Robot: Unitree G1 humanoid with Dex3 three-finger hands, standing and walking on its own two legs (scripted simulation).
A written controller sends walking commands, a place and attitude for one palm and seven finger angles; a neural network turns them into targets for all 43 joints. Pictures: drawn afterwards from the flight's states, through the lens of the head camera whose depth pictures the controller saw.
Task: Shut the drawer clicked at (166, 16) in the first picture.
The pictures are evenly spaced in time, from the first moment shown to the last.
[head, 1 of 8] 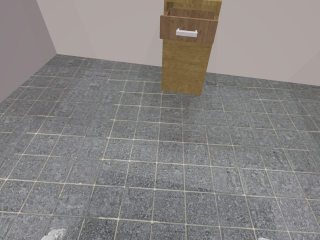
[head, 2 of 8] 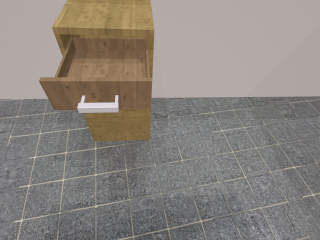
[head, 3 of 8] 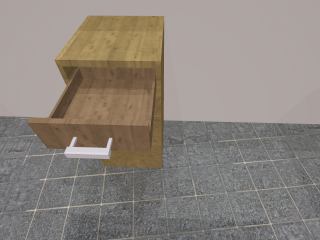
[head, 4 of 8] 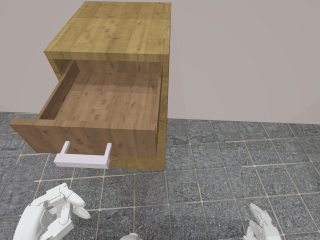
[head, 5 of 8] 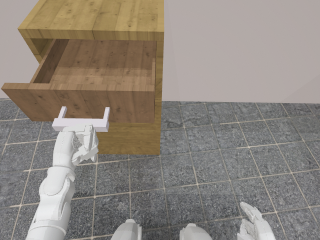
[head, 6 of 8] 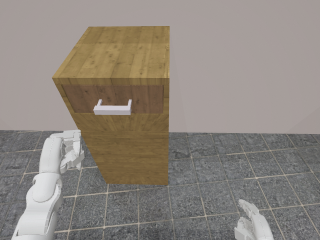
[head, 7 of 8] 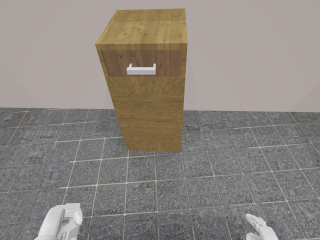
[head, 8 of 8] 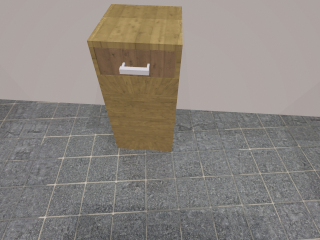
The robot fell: no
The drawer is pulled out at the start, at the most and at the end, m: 0.29 0.29 0.00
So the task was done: yes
